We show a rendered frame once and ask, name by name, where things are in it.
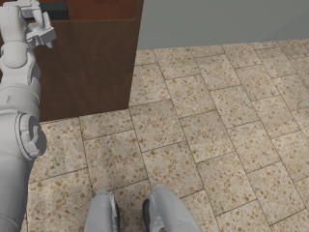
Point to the left robot upper arm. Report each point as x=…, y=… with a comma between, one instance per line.
x=22, y=140

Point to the robot left shin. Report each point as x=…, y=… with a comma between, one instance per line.
x=114, y=221

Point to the left robot hand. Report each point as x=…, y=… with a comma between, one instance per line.
x=14, y=28

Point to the right robot thigh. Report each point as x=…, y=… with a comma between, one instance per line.
x=175, y=215

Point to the drawer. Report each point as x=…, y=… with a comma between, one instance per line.
x=94, y=9

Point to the cabinet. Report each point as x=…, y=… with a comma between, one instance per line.
x=90, y=68

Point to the robot left forearm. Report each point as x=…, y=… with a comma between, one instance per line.
x=20, y=90

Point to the handle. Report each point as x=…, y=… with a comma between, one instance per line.
x=55, y=10

